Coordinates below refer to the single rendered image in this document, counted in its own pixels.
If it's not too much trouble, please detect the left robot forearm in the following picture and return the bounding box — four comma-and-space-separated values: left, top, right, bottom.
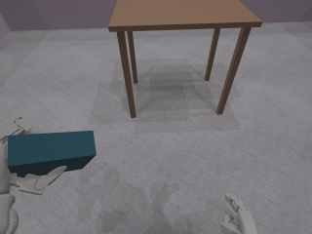
0, 193, 19, 234

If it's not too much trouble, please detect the table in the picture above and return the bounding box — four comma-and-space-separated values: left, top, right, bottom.
108, 0, 263, 118

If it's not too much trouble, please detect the robot left hand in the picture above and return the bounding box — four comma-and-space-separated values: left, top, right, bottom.
0, 114, 67, 195

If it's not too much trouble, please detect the sponge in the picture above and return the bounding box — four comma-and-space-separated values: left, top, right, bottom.
7, 131, 97, 178

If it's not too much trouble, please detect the robot right hand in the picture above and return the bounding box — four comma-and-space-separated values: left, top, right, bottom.
221, 193, 259, 234

